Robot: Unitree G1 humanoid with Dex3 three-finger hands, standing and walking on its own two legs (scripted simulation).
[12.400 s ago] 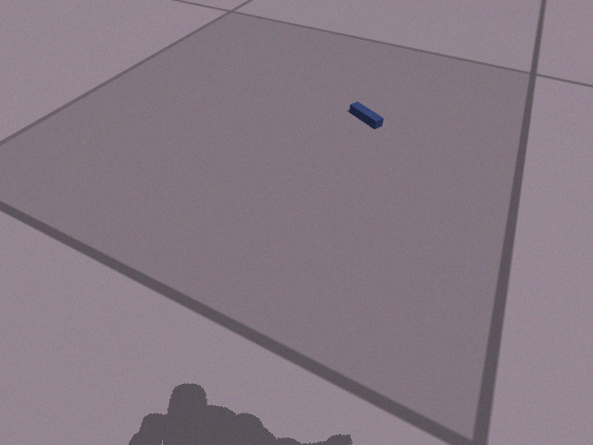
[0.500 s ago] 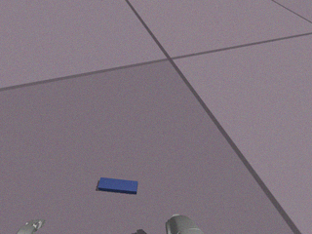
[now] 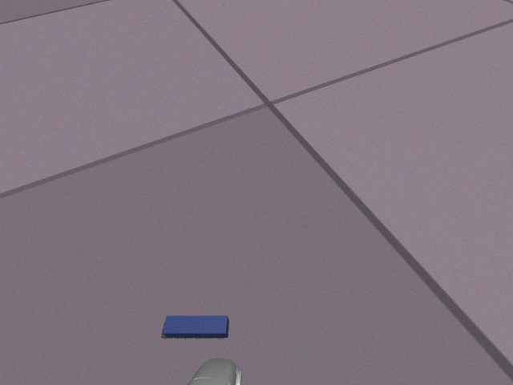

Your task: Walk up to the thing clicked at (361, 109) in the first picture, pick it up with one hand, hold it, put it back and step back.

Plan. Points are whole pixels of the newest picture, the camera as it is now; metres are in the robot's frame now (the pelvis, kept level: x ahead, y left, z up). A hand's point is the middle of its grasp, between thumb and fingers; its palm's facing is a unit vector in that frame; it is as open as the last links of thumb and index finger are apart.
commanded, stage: walk up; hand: left
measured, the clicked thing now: (197, 326) +0.41 +0.29 -0.73
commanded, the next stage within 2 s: none
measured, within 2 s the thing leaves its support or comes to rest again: neither
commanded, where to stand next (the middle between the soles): +0.04 +0.04 m, yaw +1 degrees
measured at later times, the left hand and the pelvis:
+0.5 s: hand out of the picture +0.06 +0.35 -0.17, palm faces +0.07 -0.92 -0.39, open 7.4 cm; pelvis -0.03 +0.06 -0.02, yaw +4 degrees
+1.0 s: hand out of the picture -0.05 +0.30 -0.11, palm faces +0.04 -0.85 -0.52, open 7.4 cm; pelvis -0.04 +0.00 +0.00, yaw +2 degrees
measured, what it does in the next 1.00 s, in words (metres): steps on the spot: left foot, then right foot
